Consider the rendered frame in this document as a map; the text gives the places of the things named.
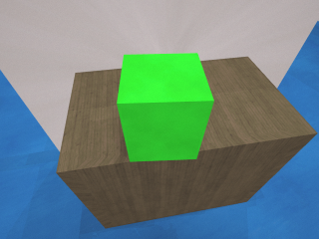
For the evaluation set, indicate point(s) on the carton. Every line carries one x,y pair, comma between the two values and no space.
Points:
164,103

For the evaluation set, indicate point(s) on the pedestal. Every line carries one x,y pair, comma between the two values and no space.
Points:
251,133

